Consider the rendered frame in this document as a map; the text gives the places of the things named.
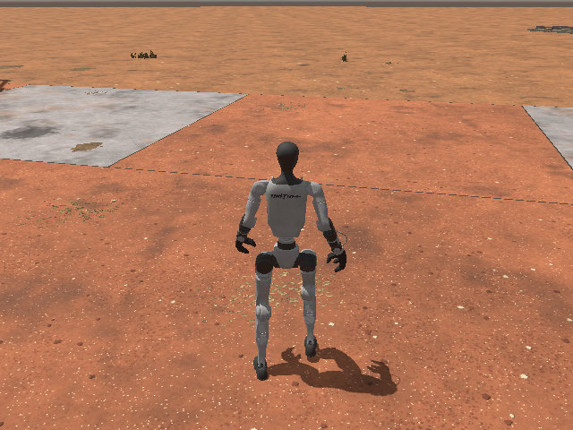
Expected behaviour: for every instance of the left robot upper arm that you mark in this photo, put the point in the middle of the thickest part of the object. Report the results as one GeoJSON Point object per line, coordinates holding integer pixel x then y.
{"type": "Point", "coordinates": [253, 203]}

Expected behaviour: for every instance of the right robot upper arm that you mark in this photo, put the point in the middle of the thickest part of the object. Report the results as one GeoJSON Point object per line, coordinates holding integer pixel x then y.
{"type": "Point", "coordinates": [319, 204]}

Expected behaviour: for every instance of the left robot hand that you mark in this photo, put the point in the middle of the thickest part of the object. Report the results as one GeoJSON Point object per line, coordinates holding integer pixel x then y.
{"type": "Point", "coordinates": [247, 241]}

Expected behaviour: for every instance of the right robot foot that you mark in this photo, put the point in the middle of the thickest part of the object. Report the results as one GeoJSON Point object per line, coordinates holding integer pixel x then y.
{"type": "Point", "coordinates": [310, 349]}

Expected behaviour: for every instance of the robot right forearm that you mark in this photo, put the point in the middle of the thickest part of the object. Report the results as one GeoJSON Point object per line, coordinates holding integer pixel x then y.
{"type": "Point", "coordinates": [332, 239]}

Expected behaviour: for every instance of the robot left shin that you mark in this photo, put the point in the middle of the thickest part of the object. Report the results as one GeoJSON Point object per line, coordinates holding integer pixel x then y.
{"type": "Point", "coordinates": [261, 336]}

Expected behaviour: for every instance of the right robot hand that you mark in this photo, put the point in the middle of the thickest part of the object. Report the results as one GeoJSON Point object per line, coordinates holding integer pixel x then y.
{"type": "Point", "coordinates": [341, 258]}

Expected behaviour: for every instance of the robot left forearm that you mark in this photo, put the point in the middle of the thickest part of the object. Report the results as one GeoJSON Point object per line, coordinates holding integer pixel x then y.
{"type": "Point", "coordinates": [242, 231]}

